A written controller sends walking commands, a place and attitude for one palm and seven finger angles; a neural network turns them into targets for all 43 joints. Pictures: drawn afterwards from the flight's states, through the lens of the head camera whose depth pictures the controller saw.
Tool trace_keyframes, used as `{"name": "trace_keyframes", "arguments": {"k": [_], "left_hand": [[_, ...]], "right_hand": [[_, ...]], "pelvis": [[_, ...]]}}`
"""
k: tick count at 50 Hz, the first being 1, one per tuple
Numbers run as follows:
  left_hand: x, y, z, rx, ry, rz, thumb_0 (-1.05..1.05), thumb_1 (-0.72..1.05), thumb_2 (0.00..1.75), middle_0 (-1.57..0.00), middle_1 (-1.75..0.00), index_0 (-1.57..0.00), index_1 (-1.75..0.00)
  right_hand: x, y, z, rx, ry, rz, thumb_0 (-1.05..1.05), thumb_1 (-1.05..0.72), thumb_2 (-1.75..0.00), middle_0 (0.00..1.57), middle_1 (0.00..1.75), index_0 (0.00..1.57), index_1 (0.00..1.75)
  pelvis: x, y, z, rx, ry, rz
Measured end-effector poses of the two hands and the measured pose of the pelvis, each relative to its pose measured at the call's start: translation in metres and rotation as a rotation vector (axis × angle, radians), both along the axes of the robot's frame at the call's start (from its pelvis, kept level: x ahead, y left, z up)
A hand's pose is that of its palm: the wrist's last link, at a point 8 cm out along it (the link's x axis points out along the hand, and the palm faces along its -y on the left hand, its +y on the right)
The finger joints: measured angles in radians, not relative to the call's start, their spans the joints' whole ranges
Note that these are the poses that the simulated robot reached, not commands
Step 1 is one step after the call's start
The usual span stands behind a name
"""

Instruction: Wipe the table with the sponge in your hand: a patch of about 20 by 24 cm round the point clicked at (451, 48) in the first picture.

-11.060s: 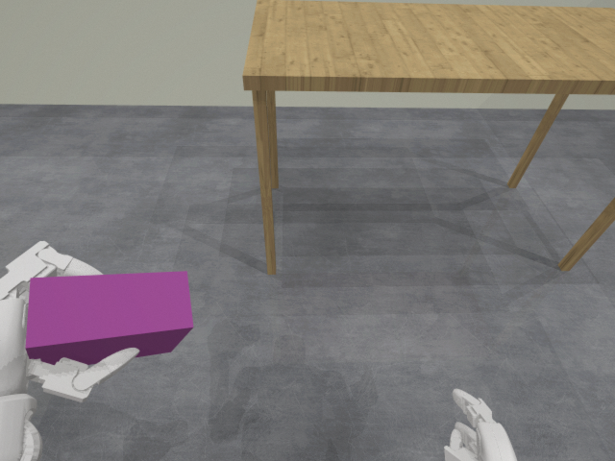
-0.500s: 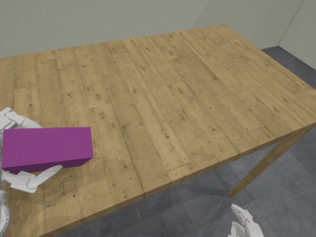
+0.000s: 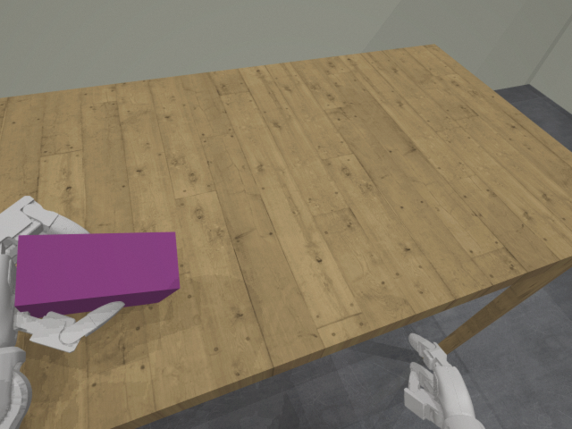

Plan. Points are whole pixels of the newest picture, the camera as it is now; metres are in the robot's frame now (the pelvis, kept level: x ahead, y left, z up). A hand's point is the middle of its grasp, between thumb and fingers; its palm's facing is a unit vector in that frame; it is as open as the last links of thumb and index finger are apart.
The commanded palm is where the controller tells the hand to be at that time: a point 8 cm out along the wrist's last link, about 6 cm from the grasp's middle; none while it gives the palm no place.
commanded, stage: look again from close up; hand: left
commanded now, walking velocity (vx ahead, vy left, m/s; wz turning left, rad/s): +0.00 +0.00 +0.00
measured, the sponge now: (125, 273) +0.24 +0.21 +0.13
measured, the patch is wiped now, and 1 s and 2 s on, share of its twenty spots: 0.00 0.00 0.00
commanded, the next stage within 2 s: shuffle to correct the standing spot in 0.34 s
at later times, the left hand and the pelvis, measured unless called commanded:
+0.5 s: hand (69, 278) +0.22 +0.25 +0.16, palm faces +0.40 -0.84 -0.36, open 10.0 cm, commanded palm +0.16 +0.28 +0.17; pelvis +0.00 +0.00 +0.00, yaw +0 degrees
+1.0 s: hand (112, 291) +0.21 +0.20 +0.16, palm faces +0.39 -0.84 -0.37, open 10.0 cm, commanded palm +0.15 +0.23 +0.17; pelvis -0.01 -0.05 +0.00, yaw +0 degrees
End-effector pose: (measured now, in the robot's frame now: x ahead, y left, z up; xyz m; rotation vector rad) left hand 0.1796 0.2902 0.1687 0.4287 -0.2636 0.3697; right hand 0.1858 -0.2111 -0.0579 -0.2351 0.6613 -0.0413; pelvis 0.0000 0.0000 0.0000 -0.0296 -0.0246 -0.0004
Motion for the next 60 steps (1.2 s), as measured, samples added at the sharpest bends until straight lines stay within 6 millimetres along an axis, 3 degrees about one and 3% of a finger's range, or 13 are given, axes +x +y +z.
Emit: {"name": "trace_keyframes", "arguments": {"k": [19, 30, 37, 52, 60], "left_hand": [[-0.002, -0.004, 0.002, 0.006, 0.015, 0.004, -0.01, -0.48, 1.01, -0.73, -1.35, -0.75, -1.35], [-0.004, -0.005, 0.002, 0.001, 0.02, 0.008, -0.01, -0.48, 1.01, -0.73, -1.35, -0.75, -1.35], [-0.006, -0.018, 0.005, 0.008, 0.016, -0.003, -0.01, -0.48, 1.02, -0.73, -1.35, -0.75, -1.35], [-0.012, -0.057, 0.006, 0.008, 0.041, -0.011, -0.01, -0.48, 1.02, -0.73, -1.35, -0.75, -1.35], [-0.018, -0.08, 0.012, 0.066, 0.04, -0.075, -0.01, -0.48, 1.02, -0.73, -1.35, -0.75, -1.35]], "right_hand": [[-0.022, -0.011, -0.01, 0.0, 0.059, -0.062, 0.01, -0.9, -0.9, 0.21, 0.3, 0.21, 0.3], [-0.022, -0.012, -0.008, 0.007, 0.052, -0.064, 0.01, -0.9, -0.9, 0.21, 0.3, 0.21, 0.3], [-0.02, -0.016, -0.006, 0.026, 0.035, -0.05, 0.01, -0.9, -0.9, 0.21, 0.3, 0.21, 0.3], [-0.026, -0.063, -0.013, 0.019, 0.048, -0.075, 0.01, -0.9, -0.9, 0.21, 0.3, 0.21, 0.3], [-0.035, -0.086, -0.016, -0.004, 0.044, -0.098, 0.01, -0.91, -0.9, 0.21, 0.3, 0.21, 0.3]], "pelvis": [[0.0, -0.002, 0.001, 0.002, -0.001, 0.003], [-0.003, -0.006, 0.002, 0.007, -0.004, -0.001], [-0.008, -0.016, 0.002, 0.009, -0.003, -0.005], [-0.012, -0.052, -0.001, 0.003, 0.011, -0.003], [-0.025, -0.067, -0.005, 0.001, 0.023, -0.007]]}}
